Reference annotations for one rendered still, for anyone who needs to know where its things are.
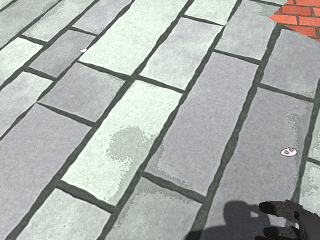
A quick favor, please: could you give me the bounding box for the right robot hand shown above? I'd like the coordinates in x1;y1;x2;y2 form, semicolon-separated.
255;199;320;240

